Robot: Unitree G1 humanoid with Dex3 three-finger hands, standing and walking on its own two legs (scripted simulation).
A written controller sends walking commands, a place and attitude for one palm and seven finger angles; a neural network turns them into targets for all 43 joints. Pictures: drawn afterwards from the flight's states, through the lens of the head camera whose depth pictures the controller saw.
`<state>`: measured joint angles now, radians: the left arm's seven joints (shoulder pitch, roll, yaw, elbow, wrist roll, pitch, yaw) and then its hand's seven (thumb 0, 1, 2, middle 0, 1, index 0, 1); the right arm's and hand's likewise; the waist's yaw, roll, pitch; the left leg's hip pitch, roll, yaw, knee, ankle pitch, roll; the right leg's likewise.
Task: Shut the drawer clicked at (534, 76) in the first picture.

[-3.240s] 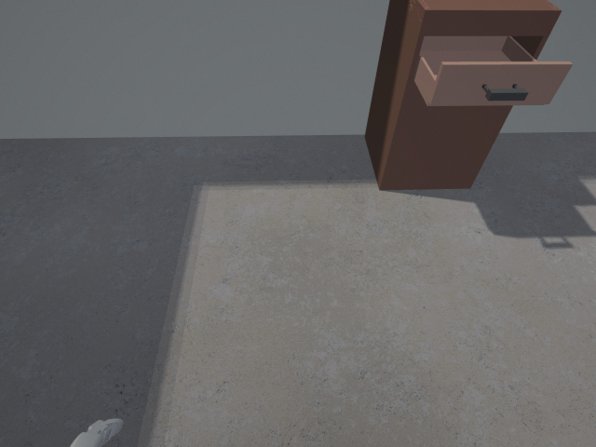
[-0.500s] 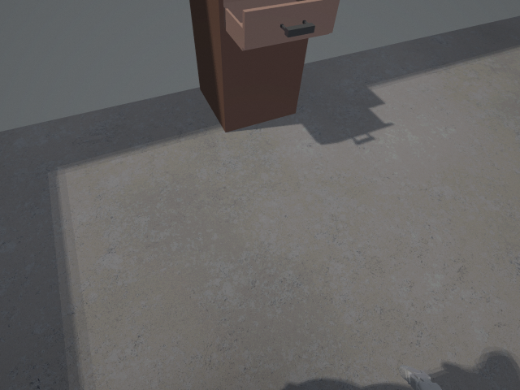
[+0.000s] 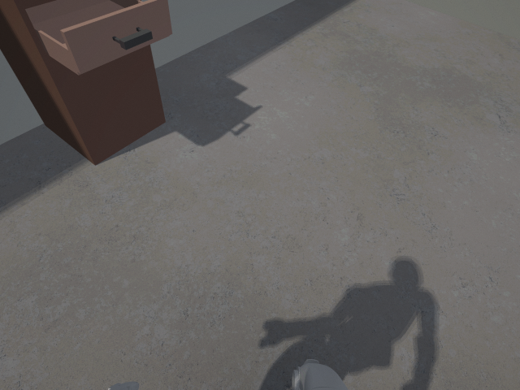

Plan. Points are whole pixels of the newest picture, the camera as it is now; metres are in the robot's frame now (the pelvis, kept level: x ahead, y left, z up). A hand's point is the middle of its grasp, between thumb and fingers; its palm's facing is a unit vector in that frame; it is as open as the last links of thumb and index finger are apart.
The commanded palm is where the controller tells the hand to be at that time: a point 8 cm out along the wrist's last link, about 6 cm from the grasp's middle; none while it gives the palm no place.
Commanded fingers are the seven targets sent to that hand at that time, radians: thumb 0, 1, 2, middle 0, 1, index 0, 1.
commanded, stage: walk to a spot facing it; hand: left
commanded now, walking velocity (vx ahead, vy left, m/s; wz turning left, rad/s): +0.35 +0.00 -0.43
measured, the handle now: (132, 36) +1.22 +0.44 -0.11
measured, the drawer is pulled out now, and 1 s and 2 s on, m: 0.20 0.20 0.20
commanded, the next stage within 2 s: turn to face it in 2.00 s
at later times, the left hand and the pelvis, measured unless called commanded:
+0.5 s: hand (171, 332) +0.25 +0.16 -0.18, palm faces -0.08 -0.98 -0.20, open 7.3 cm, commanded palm none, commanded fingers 0.00 0.90 0.90 -0.20 -0.30 -0.20 -0.30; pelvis +0.21 -0.04 -0.01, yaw -9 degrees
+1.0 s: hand (203, 209) +0.53 +0.12 -0.17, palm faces -0.28 -0.95 -0.15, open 7.3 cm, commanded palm none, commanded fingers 0.00 0.90 0.90 -0.20 -0.30 -0.20 -0.30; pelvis +0.43 -0.03 +0.00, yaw -17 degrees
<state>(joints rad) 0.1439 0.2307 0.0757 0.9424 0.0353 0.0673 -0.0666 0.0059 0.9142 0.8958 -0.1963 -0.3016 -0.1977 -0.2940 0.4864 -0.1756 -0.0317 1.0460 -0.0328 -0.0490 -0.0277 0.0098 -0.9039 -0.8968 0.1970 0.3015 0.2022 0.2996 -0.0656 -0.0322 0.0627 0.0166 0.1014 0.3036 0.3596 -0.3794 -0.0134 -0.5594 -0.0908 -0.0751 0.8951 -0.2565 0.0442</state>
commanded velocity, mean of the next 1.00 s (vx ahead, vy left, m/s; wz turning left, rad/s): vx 0.37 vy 0.00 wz -0.21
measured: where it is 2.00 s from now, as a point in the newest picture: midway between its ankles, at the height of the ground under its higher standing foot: (289, 224)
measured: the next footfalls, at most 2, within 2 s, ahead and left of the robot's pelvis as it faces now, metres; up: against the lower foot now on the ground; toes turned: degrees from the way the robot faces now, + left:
right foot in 0.12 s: +0.16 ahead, -0.15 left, +0.00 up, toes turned -11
left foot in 0.56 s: +0.40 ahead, +0.06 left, +0.00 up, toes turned +0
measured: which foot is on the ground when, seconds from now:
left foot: down 0.00-0.14, up 0.16-0.54, down 0.56-1.00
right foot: up 0.00-0.10, down 0.12-0.58, up 0.60-1.00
